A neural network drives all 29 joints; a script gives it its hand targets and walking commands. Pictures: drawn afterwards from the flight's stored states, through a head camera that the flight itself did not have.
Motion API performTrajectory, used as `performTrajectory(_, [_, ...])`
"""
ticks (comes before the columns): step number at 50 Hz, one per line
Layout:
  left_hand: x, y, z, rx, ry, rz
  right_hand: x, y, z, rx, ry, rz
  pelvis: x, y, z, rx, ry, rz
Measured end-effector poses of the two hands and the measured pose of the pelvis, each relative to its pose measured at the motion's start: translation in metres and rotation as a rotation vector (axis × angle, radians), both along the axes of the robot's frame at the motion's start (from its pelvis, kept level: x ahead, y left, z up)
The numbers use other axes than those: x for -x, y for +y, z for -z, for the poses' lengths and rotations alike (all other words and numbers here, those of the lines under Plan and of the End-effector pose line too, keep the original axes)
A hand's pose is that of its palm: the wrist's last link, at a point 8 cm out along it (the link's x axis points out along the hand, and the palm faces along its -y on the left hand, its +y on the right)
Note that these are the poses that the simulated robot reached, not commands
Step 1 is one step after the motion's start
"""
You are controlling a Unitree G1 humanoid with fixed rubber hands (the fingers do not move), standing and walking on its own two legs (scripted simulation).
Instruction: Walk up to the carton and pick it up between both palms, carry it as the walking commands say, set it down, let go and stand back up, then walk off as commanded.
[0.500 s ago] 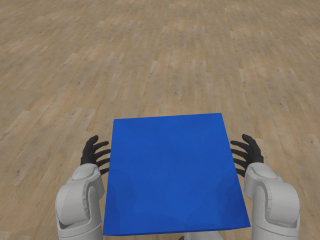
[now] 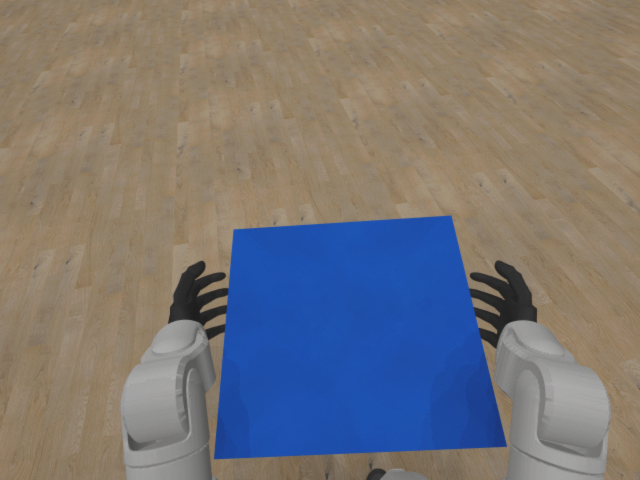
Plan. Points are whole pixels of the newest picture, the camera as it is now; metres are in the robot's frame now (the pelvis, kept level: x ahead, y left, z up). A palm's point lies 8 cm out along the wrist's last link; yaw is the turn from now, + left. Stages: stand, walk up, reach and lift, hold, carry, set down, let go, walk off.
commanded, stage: carry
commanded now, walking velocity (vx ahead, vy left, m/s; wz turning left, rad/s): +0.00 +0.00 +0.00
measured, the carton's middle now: (348, 338) +0.28 -0.03 +0.02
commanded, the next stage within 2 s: none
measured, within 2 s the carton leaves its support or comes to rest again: neither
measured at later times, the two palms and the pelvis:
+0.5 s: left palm (175, 450) +0.14 +0.14 +0.11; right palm (585, 454) +0.12 -0.21 +0.10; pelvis -0.11 -0.01 +0.00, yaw -1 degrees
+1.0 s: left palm (142, 475) +0.13 +0.18 +0.08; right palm (524, 442) +0.14 -0.17 +0.08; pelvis -0.14 +0.00 +0.00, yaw -1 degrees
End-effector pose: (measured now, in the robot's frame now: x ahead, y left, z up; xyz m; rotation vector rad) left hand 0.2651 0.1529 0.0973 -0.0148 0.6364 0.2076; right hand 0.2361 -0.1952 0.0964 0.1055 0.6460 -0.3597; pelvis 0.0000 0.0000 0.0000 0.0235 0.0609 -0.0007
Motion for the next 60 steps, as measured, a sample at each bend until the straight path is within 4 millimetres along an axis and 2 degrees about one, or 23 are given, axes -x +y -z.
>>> performTrajectory(2, [0.016, 0.006, 0.000, 0.018, -0.016, -0.011, 0.012, 0.005, -0.006, 0.020, -0.015, -0.012, 0.014, 0.002, 0.001, 0.001, 0.000, 0.011])
performTrajectory(6, [0.056, 0.020, -0.003, 0.033, 0.016, -0.054, 0.039, 0.019, -0.013, 0.039, 0.017, -0.057, 0.037, 0.003, -0.008, 0.037, -0.018, 0.018])
performTrajectory(10, [0.084, 0.028, -0.011, 0.046, 0.012, -0.106, 0.052, 0.027, -0.020, 0.047, 0.014, -0.106, 0.055, -0.002, -0.013, 0.060, -0.024, 0.016])
performTrajectory(13, [0.095, 0.024, -0.017, 0.041, -0.016, -0.124, 0.058, 0.023, -0.022, 0.039, -0.013, -0.122, 0.069, -0.008, -0.010, 0.058, -0.020, 0.019])
performTrajectory(16, [0.101, 0.011, -0.016, 0.020, -0.027, -0.117, 0.066, 0.010, -0.015, 0.016, -0.026, -0.113, 0.082, -0.016, -0.004, 0.048, -0.019, 0.028])
performTrajectory(21, [0.115, -0.007, -0.011, -0.006, 0.026, -0.055, 0.100, -0.008, -0.004, -0.012, 0.027, -0.050, 0.100, -0.018, -0.007, 0.031, -0.016, 0.023])
performTrajectory(29, [0.132, -0.006, -0.005, 0.027, 0.016, -0.018, 0.129, -0.006, -0.010, 0.024, 0.019, -0.014, 0.125, -0.011, -0.005, 0.022, -0.021, 0.028])
performTrajectory(34, [0.144, 0.005, -0.004, 0.027, 0.012, -0.049, 0.130, 0.005, -0.011, 0.027, 0.015, -0.047, 0.132, -0.007, -0.005, 0.023, -0.027, 0.025])
performTrajectory(39, [0.148, 0.017, 0.000, 0.019, 0.027, -0.084, 0.121, 0.016, -0.004, 0.025, 0.031, -0.089, 0.136, -0.004, -0.004, 0.023, -0.032, 0.019])
performTrajectory(44, [0.142, 0.024, 0.014, 0.020, 0.054, -0.097, 0.109, 0.023, 0.009, 0.030, 0.058, -0.105, 0.139, 0.000, -0.004, 0.024, -0.035, 0.014])
performTrajectory(53, [0.125, 0.024, 0.020, 0.005, 0.029, -0.088, 0.097, 0.023, 0.022, 0.019, 0.033, -0.102, 0.135, 0.002, -0.004, 0.029, -0.029, 0.008])
performTrajectory(60, [0.113, 0.021, 0.017, 0.022, -0.013, -0.076, 0.089, 0.020, 0.014, 0.022, -0.009, -0.081, 0.125, 0.003, -0.006, 0.031, -0.024, 0.007])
